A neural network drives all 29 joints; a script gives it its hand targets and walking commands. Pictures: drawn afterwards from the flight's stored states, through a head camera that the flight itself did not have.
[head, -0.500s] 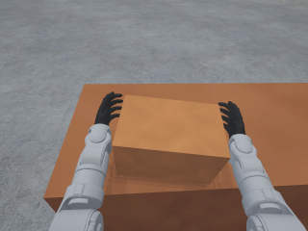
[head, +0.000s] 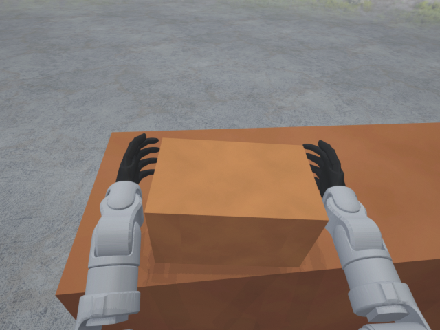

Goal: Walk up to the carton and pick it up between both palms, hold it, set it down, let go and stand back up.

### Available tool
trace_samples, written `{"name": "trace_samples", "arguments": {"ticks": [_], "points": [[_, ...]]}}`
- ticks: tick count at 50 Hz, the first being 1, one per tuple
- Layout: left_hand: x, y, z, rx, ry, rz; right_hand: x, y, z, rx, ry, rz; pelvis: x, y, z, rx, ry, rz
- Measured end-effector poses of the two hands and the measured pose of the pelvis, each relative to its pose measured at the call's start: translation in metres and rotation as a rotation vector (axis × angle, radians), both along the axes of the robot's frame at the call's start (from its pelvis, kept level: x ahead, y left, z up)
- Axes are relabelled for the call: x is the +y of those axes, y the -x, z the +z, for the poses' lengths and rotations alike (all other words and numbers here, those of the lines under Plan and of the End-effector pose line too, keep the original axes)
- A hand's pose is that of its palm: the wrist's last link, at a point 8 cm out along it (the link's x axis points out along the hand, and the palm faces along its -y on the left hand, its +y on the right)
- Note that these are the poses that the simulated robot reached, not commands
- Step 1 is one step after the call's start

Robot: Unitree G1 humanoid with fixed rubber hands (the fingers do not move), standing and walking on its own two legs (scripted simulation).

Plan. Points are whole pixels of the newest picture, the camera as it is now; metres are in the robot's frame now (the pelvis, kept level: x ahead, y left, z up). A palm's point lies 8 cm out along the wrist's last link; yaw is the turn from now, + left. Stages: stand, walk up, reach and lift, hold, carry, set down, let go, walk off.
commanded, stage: reach and lift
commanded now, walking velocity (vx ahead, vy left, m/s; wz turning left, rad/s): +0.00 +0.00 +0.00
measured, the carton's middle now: (230, 202) +0.34 -0.01 +0.11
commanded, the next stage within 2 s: hold in 0.94 s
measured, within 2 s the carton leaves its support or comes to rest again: neither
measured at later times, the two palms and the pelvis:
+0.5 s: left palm (129, 169) +0.35 +0.17 +0.18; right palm (333, 176) +0.34 -0.19 +0.16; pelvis -0.01 +0.00 +0.00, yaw +0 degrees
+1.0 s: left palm (128, 164) +0.35 +0.17 +0.19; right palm (335, 169) +0.35 -0.19 +0.18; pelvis -0.01 +0.00 +0.00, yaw +0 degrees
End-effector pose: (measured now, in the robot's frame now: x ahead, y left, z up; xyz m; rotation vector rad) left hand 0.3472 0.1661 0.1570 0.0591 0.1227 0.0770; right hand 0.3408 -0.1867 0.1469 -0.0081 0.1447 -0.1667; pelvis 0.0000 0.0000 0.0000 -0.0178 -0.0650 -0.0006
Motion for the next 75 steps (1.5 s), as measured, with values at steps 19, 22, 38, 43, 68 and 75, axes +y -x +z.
{"name": "trace_samples", "arguments": {"ticks": [19, 22, 38, 43, 68, 75], "points": [[-0.002, -0.003, 0.018, 0.014, 0.015, -0.004, -0.002, -0.002, 0.016, 0.009, -0.004, -0.002, -0.004, 0.013, 0.0, -0.007, -0.007, -0.005], [-0.001, -0.003, 0.019, 0.012, 0.015, -0.005, -0.001, -0.003, 0.017, 0.007, -0.002, -0.002, -0.004, 0.013, 0.0, -0.008, -0.007, -0.003], [-0.001, -0.005, 0.023, 0.004, 0.012, -0.008, -0.001, -0.005, 0.023, -0.004, -0.004, -0.005, -0.003, 0.009, 0.0, -0.015, -0.004, -0.002], [-0.001, -0.005, 0.026, 0.003, 0.012, -0.007, -0.002, -0.005, 0.027, -0.007, -0.005, -0.004, -0.003, 0.008, 0.0, -0.016, -0.004, -0.004], [0.013, 0.007, 0.05, -0.006, 0.024, 0.038, 0.013, -0.009, 0.054, -0.018, -0.01, 0.038, -0.004, 0.011, 0.0, -0.033, -0.004, 0.004], [0.01, 0.006, 0.049, -0.003, 0.02, 0.027, 0.009, -0.007, 0.051, -0.016, -0.009, 0.03, -0.004, 0.012, 0.0, -0.032, -0.003, 0.001]]}}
